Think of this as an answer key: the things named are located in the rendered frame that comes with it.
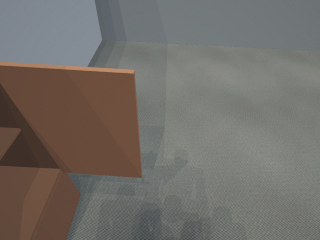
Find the cupboard door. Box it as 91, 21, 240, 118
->
0, 61, 143, 178

